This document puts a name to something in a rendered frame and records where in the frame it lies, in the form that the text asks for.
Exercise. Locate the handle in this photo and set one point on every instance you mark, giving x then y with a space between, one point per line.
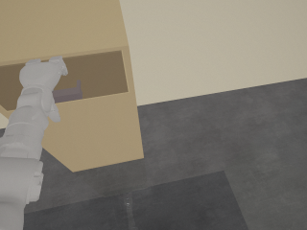
68 94

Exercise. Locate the left robot hand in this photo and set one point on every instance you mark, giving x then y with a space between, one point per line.
47 74

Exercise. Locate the robot left upper arm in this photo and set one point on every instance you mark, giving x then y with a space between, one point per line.
20 183

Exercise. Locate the cabinet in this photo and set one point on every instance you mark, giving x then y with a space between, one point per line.
92 132

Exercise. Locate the robot left forearm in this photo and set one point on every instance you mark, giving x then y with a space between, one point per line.
23 135

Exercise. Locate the drawer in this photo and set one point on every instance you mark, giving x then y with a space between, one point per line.
101 74

